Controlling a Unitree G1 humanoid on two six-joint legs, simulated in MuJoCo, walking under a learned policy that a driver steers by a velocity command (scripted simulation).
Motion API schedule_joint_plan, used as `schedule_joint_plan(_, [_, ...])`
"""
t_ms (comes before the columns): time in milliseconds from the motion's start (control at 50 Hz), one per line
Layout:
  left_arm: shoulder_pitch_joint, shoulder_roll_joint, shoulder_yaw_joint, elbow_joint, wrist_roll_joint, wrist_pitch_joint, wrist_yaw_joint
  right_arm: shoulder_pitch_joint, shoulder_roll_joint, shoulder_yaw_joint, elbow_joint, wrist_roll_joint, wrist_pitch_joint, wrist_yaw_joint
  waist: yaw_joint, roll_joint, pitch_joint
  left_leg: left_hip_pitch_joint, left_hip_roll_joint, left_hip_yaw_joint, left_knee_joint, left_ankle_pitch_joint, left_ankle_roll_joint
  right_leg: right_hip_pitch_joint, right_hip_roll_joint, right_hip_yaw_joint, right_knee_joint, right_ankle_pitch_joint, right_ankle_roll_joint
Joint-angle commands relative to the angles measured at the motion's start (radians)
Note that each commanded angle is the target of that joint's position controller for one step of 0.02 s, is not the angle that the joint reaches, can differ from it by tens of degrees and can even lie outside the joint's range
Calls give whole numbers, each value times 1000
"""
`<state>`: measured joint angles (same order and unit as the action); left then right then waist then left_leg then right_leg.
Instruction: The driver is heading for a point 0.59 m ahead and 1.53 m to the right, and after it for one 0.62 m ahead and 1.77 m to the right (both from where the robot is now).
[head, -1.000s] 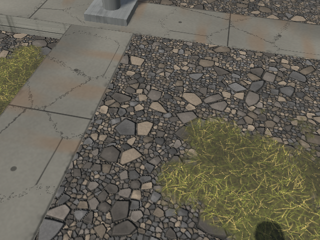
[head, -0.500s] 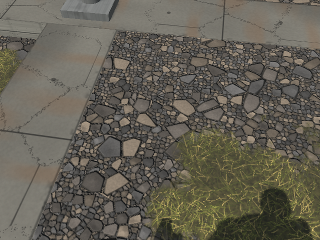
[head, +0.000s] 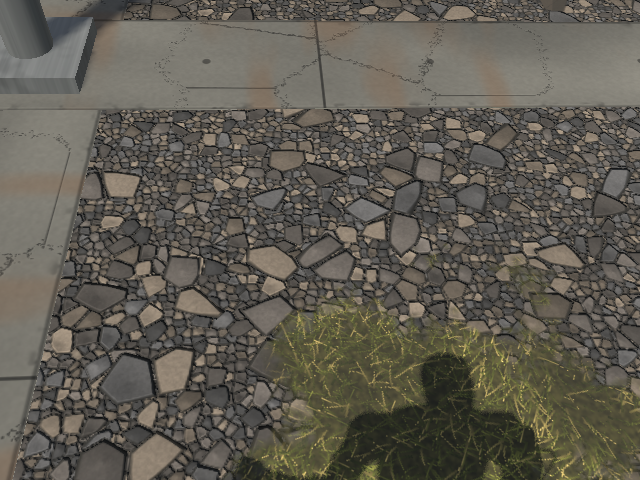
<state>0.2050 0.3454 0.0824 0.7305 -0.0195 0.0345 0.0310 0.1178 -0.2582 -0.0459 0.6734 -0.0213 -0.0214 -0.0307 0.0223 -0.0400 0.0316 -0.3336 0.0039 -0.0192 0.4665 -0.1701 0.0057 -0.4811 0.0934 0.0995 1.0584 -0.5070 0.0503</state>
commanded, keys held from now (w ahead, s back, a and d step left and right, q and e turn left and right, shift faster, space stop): e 1.00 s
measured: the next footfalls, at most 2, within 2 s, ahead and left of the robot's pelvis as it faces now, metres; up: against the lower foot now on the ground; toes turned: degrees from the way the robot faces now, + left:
right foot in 0.28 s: +0.03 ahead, -0.15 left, +0.00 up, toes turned -12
left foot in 0.78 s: +0.11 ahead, +0.05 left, +0.00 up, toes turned -33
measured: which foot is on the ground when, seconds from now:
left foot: down 0.00-0.28, up 0.30-0.76, down 0.78-1.00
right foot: up 0.00-0.26, down 0.28-0.80, up 0.82-1.00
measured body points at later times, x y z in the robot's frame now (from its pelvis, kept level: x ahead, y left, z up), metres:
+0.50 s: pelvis +0.00 -0.05 +0.01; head +0.03 -0.10 +0.45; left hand +0.23 +0.18 -0.07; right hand +0.07 -0.37 -0.11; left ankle +0.05 +0.11 -0.65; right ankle -0.01 -0.14 -0.74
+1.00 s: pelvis +0.02 -0.02 +0.00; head +0.06 -0.03 +0.45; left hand +0.30 +0.16 -0.10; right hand -0.01 -0.34 -0.08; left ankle +0.08 +0.07 -0.74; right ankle -0.08 -0.13 -0.65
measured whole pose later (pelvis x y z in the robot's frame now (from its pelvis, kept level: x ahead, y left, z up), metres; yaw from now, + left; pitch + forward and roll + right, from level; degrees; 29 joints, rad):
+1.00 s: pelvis +0.02 -0.02 +0.00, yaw -36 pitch +1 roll +0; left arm 0.22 0.37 0.11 0.65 -0.03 0.07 0.02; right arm 0.14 -0.26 -0.06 0.68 -0.01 0.00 -0.03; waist 0.00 -0.05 0.06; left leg -0.21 0.01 0.04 0.43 -0.23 0.02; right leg -0.52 0.04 0.10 1.13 -0.41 0.10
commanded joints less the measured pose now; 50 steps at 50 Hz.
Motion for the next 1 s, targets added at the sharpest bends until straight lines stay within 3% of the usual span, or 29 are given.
schedule_joint_plan(20, [67,76,29,-52,-5,22,3,-22,-138,-37,-58,2,2,-7,4,178,-94,178,242,-161,-132,373,193,-113,-73,-25,119,65,54])
schedule_joint_plan(120, [-22,30,9,-123,0,19,-17,3,-176,-57,-38,5,18,-17,-41,216,-131,225,274,-76,-142,369,222,-33,-120,-79,-116,112,53])
schedule_joint_plan(180, [-31,42,11,-143,1,22,-32,-1,-206,-69,-29,16,22,-8,-46,228,-136,208,297,-45,-136,343,217,63,-123,-119,-247,131,24])
schedule_joint_plan(220, [-23,54,19,-152,1,28,-42,-1,-217,-73,-21,29,21,-1,-38,230,-127,208,311,-37,-112,300,199,109,-118,-139,-347,158,-7])
schedule_joint_plan(260, [37,53,28,-134,3,30,-49,-12,-211,-74,-9,48,22,0,2,207,-123,158,289,10,-30,216,137,236,-87,-171,-544,295,-60])
schedule_joint_plan(280, [74,80,41,-123,6,29,-41,43,-177,-66,17,45,21,3,7,135,-122,70,248,68,69,105,66,352,-85,-127,-635,403,-97])
schedule_joint_plan(300, [100,188,68,-136,6,25,-23,64,-111,-47,4,3,23,10,-15,-146,-113,-170,132,178,357,-238,-44,501,-309,192,-703,704,-185])
schedule_joint_plan(320, [73,254,72,-170,38,7,-26,-20,-111,-43,-58,-9,20,0,10,-275,-112,-357,6,80,585,-515,-87,449,-494,431,-709,858,-393])
schedule_joint_plan(340, [81,200,60,-167,52,-15,-32,-72,-155,-56,-60,6,20,-7,52,-159,-138,-357,23,-22,696,-489,-78,421,-458,391,-730,768,-411])
schedule_joint_plan(360, [40,170,48,-160,44,-29,-31,-64,-167,-64,-53,21,22,-11,18,-125,-106,-356,37,-45,710,-399,-63,396,-394,304,-726,703,-350])
schedule_joint_plan(380, [-12,144,43,-164,24,-31,-25,-36,-165,-69,-28,16,25,-19,-7,-78,-99,-355,46,-53,686,-320,-63,391,-341,255,-717,637,-295])
schedule_joint_plan(400, [-44,121,33,-168,7,-28,-19,-22,-172,-72,-20,8,29,-25,-20,-89,-95,-343,44,-53,677,-271,-72,378,-320,231,-712,661,-274])
schedule_joint_plan(460, [-39,108,24,-172,14,-21,-5,8,-148,-68,-14,16,24,-15,-33,-92,-133,-277,8,-45,671,-187,-89,365,-283,207,-705,714,-278])
schedule_joint_plan(540, [-17,129,31,-167,10,-14,7,-40,-124,-57,-30,20,20,-9,-8,-94,-121,-260,-9,-62,463,-164,-101,394,-273,264,-698,609,-278])
schedule_joint_plan(640, [-33,147,40,-175,12,-4,1,-52,-129,-56,-37,27,8,7,3,-112,-104,-141,-38,-78,296,-200,-90,324,-263,364,-689,527,-286])
schedule_joint_plan(720, [-58,146,42,-182,2,5,-7,-27,-134,-60,-39,34,-9,23,-5,-120,-118,-51,-56,-82,149,-202,-68,339,-244,445,-652,605,-273])
schedule_joint_plan(760, [-92,137,39,-188,-13,11,-4,28,-133,-65,-23,33,-16,29,-46,-109,-127,69,-54,-61,-53,-61,-46,310,-201,442,-610,587,-230])
schedule_joint_plan(780, [-82,116,34,-190,-15,12,0,54,-158,-74,-15,25,-17,26,-50,-76,-138,179,10,-89,-125,54,-21,241,-160,411,-567,469,-184])
schedule_joint_plan(800, [-20,60,20,-185,0,11,-2,56,-219,-84,-28,9,-10,19,-11,123,-168,296,213,-265,-145,180,58,117,-57,277,-373,145,-121])
schedule_joint_plan(820, [-24,99,35,-206,-9,2,1,41,-261,-90,-28,-24,-5,23,2,327,-93,241,370,-486,-178,327,233,-75,74,101,-181,-154,-63])
schedule_joint_plan(840, [12,175,60,-185,10,-4,1,6,-215,-78,-50,-17,-9,20,8,243,-83,197,417,-473,-176,317,289,-88,-9,99,28,-131,-19])
schedule_joint_plan(860, [24,193,72,-159,1,1,-2,-43,-162,-63,-62,-7,-8,13,22,187,-67,174,350,-363,-163,273,249,-86,-26,86,101,-59,-2])
schedule_joint_plan(880, [43,165,70,-134,-1,12,1,-72,-144,-57,-70,3,-5,8,28,158,-51,173,280,-271,-153,209,202,-94,-32,71,141,1,18])
schedule_joint_plan(900, [42,142,65,-131,1,21,2,-75,-135,-52,-70,16,-3,3,16,161,-39,189,258,-227,-148,216,191,-126,-36,63,182,52,35])
schedule_joint_plan(940, [11,98,51,-148,-9,25,-5,-44,-139,-48,-64,12,7,-5,-10,175,-32,201,224,-138,-154,269,198,-132,-48,7,158,98,55])
schedule_joint_plan(1000, [-62,70,35,-188,-9,19,-11,22,-167,-58,-48,4,21,-12,-62,202,-60,317,255,-115,-150,306,226,-158,-92,-31,14,105,74])
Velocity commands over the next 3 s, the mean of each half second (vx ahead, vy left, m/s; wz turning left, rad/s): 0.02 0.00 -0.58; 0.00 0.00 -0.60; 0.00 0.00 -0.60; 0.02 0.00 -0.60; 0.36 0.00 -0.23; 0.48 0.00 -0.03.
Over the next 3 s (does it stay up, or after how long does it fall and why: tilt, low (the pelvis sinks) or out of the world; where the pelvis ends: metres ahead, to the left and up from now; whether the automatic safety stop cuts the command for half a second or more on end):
stays up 0.10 -0.48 0.01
